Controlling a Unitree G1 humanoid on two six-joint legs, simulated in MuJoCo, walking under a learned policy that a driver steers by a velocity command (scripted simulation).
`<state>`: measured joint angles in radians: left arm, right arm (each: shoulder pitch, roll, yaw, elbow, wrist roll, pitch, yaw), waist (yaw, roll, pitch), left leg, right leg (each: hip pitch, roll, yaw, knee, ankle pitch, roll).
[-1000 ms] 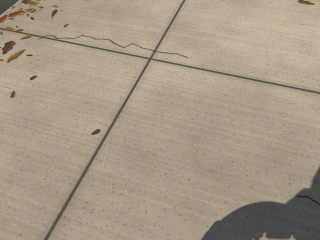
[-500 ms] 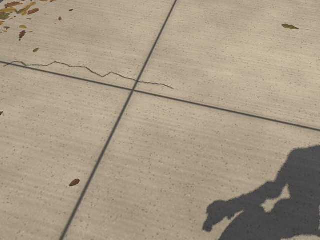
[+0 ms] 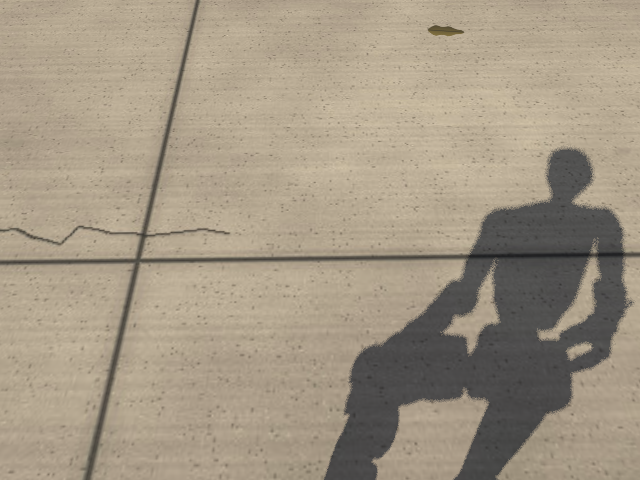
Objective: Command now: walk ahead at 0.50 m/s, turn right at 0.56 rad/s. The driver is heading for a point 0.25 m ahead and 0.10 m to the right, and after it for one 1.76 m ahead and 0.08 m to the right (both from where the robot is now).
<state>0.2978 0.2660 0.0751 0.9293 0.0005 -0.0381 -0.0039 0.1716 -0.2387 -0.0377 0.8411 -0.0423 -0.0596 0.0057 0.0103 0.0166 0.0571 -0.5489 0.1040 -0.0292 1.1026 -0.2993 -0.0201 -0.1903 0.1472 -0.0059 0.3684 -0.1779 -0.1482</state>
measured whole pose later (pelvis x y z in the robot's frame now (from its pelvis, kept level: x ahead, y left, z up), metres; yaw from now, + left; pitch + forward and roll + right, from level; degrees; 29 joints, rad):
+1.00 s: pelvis +0.52 -0.07 +0.01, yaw -14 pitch +0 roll +0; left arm 0.27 0.23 0.04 0.89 0.02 -0.07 -0.01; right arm 0.29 -0.26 -0.05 0.91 -0.03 -0.04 0.03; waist -0.01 0.04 0.03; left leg -0.46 0.06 0.01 1.05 -0.30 0.05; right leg -0.19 0.05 -0.08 0.36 -0.17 -0.09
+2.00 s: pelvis +1.04 -0.19 -0.01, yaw -13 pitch +0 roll +1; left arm 0.13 0.22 0.05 0.92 0.03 -0.07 -0.01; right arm 0.36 -0.22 -0.05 1.02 -0.01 -0.07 0.00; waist -0.03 0.02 0.06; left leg -0.26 0.00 0.01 1.09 -0.38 0.08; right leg -0.34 0.02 -0.10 0.51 -0.17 -0.09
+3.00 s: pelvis +1.61 -0.24 -0.02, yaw +14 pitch +2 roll +1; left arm 0.00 0.24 0.02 0.74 0.03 -0.07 -0.01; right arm 0.45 -0.28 -0.08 0.93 -0.01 -0.05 -0.01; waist -0.09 -0.01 0.03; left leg 0.02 -0.13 -0.21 0.48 -0.47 0.10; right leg -0.47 0.00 0.00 0.51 -0.09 -0.02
